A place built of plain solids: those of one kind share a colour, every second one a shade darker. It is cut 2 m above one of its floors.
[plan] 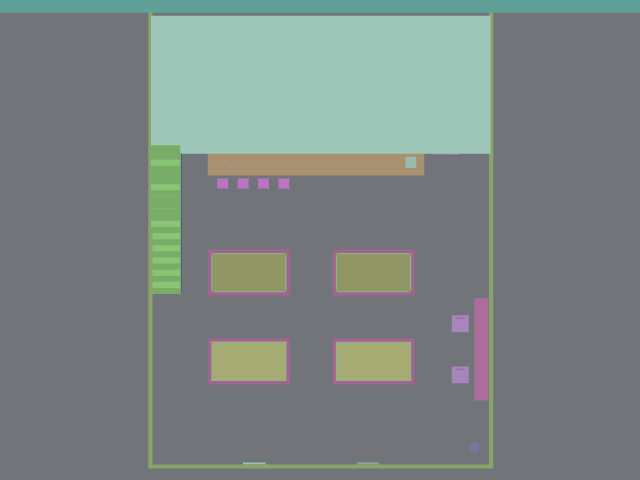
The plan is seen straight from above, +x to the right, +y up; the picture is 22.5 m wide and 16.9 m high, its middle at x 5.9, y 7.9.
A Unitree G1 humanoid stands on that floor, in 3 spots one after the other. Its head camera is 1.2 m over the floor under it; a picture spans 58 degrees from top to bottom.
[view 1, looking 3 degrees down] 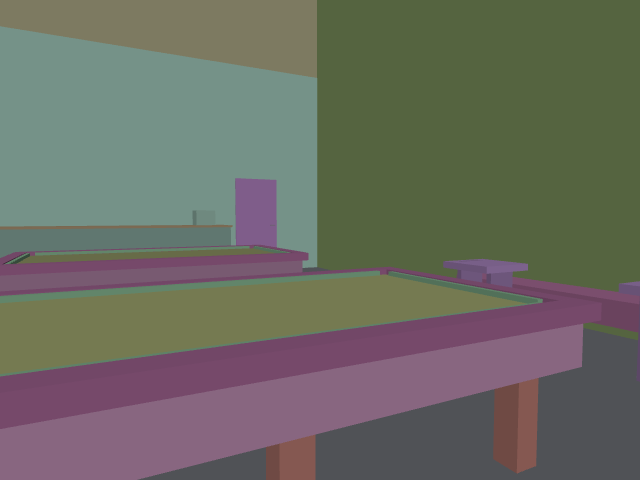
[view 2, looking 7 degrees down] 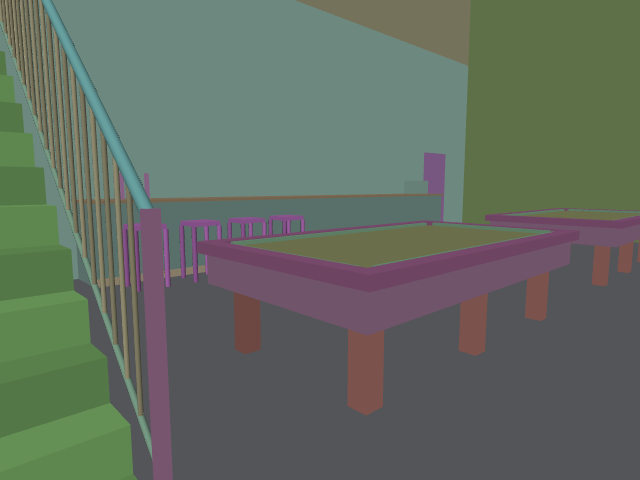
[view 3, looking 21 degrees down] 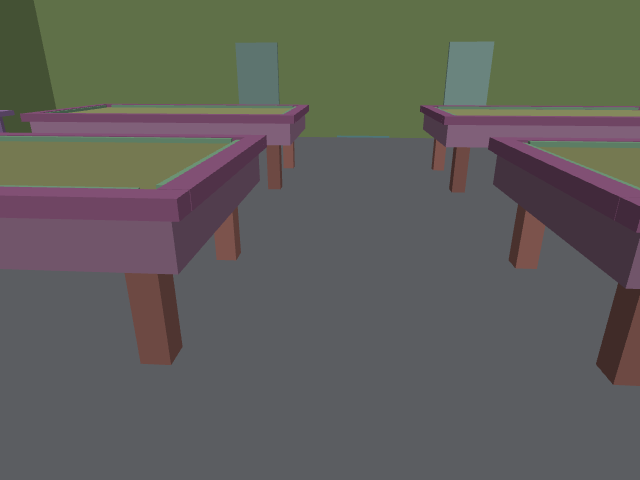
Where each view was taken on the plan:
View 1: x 7.19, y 1.65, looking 63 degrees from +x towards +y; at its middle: wall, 10.28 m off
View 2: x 0.48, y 4.70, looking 47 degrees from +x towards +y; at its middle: table_bed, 3.54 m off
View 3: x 5.76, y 8.93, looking -86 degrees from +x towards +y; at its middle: ground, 3.35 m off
